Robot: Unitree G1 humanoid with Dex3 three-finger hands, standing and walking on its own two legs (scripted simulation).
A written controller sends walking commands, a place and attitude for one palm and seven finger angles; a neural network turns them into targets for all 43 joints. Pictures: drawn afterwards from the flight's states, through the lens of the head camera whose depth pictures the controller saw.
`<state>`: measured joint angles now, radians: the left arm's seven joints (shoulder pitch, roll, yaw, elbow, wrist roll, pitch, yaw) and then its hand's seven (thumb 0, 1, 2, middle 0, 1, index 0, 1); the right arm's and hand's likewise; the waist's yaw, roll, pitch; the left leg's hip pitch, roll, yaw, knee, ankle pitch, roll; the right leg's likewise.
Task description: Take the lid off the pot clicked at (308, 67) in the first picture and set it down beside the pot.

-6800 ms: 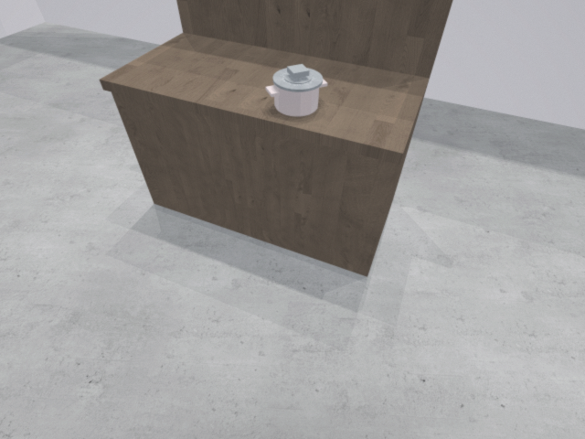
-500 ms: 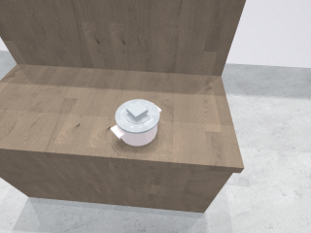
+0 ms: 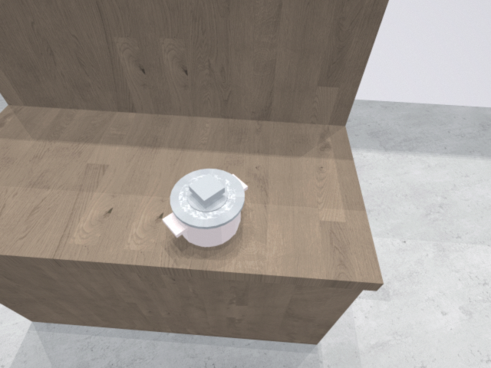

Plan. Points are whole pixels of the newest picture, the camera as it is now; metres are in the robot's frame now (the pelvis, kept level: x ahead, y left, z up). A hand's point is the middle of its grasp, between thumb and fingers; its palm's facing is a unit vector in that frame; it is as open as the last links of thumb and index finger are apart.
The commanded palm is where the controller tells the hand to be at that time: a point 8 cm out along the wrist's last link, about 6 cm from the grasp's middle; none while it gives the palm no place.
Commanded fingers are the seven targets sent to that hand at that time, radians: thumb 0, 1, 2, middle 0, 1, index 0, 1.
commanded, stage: look again from close up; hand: left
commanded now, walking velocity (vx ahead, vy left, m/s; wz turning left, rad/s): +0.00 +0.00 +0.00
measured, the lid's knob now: (206, 189) +0.45 +0.11 +0.00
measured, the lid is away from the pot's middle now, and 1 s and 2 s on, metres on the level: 0.00 0.00 0.00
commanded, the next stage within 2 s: lift the closed hand beside the body in 0.44 s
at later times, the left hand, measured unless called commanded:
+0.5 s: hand out of the picture -0.01 +0.16 -0.18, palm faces +0.03 -0.99 -0.17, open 7.3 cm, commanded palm none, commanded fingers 0.00 0.90 0.90 -0.20 -0.30 -0.20 -0.30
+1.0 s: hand out of the picture +0.09 +0.19 -0.08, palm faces +0.25 -0.94 -0.24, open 3.9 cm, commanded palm +0.06 +0.24 -0.05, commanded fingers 0.00 0.90 0.90 -1.26 -1.45 -1.26 -1.45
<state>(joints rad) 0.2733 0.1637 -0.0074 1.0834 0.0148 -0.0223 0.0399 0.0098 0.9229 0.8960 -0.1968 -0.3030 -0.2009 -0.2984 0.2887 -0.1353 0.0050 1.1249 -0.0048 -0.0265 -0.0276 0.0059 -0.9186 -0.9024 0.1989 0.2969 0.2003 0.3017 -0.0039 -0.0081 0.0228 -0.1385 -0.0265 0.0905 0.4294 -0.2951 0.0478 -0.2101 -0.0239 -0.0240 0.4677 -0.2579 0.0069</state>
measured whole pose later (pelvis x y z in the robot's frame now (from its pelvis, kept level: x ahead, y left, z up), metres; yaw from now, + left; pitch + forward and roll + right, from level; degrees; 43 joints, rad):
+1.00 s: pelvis -0.03 -0.02 -0.01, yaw +4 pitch +0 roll +0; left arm 0.47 0.20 0.06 0.26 -0.01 -0.08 0.07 0.01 0.91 0.90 -0.84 -1.00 -0.84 -1.00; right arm 0.12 -0.24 -0.02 0.55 0.04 -0.16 -0.03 0.01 -0.91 -0.90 0.20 0.30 0.20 0.30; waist 0.04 -0.02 0.01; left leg -0.25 0.00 0.02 0.56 -0.30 0.02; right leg -0.27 -0.01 -0.10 0.54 -0.27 -0.03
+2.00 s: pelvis +0.00 +0.00 +0.00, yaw +3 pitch -2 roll -1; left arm 0.64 0.29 0.17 -0.34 -0.01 -0.09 0.08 0.02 0.90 0.90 -1.29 -1.50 -1.30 -1.50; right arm 0.20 -0.19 0.01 0.61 0.01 -0.15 -0.05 0.01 -0.90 -0.90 0.20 0.30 0.20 0.30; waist 0.06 0.05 0.02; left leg -0.12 -0.02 0.03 0.47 -0.31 0.04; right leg -0.15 -0.02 -0.08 0.45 -0.26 0.00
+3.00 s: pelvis -0.03 +0.00 +0.00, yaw +3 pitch +0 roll -1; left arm 0.13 0.65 0.06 -0.08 0.79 -0.09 -0.17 0.00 -0.08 1.25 -0.89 -0.29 -0.90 -0.28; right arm 0.13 -0.28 0.01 0.59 0.05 0.13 -0.01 0.01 -0.90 -0.90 0.20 0.30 0.20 0.30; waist 0.05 0.11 0.03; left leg -0.20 -0.03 0.03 0.43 -0.23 0.05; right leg -0.23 -0.03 -0.08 0.40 -0.18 0.00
